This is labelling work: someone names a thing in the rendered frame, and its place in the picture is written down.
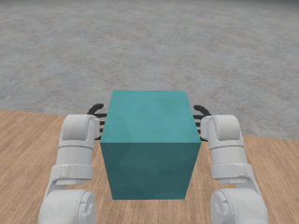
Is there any right robot hand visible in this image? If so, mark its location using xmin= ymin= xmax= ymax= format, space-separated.
xmin=193 ymin=105 xmax=211 ymax=142

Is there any robot left forearm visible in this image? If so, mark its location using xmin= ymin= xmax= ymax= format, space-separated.
xmin=37 ymin=114 xmax=100 ymax=224

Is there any right robot upper arm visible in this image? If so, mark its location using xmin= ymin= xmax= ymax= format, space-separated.
xmin=210 ymin=188 xmax=269 ymax=224

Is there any left robot upper arm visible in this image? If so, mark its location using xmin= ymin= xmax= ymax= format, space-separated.
xmin=38 ymin=189 xmax=96 ymax=224

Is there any left robot hand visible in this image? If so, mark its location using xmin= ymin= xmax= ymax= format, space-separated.
xmin=87 ymin=104 xmax=107 ymax=140

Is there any robot right forearm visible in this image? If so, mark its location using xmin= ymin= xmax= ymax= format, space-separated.
xmin=200 ymin=115 xmax=269 ymax=222

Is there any carton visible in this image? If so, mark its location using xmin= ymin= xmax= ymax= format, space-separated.
xmin=100 ymin=90 xmax=202 ymax=200

